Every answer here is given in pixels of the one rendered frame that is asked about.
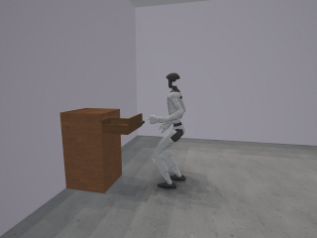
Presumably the handle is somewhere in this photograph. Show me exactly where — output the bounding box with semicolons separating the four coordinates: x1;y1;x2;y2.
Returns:
135;120;145;125

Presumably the cabinet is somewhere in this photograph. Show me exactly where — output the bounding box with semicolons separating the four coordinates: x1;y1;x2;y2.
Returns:
59;108;122;193

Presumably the left robot upper arm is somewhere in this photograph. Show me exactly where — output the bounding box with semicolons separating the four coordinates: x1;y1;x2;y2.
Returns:
167;92;184;117

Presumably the robot left thigh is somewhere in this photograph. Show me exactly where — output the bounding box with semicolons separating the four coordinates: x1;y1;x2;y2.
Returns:
154;130;181;160

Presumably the drawer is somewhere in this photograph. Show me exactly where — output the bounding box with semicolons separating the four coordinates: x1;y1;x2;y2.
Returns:
102;113;143;135

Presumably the right robot upper arm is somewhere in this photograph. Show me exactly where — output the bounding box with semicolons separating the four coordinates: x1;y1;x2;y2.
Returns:
182;100;186;113

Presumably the robot left hand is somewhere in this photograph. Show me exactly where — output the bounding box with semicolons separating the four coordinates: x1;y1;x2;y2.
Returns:
149;115;158;124

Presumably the robot left forearm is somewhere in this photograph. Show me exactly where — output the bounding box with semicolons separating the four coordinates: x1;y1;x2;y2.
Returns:
158;110;182;123

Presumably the left robot foot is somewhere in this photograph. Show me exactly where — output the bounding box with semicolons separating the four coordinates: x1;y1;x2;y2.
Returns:
158;181;176;189

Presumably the robot right hand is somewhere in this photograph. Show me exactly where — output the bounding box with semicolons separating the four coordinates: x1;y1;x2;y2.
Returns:
158;122;170;133

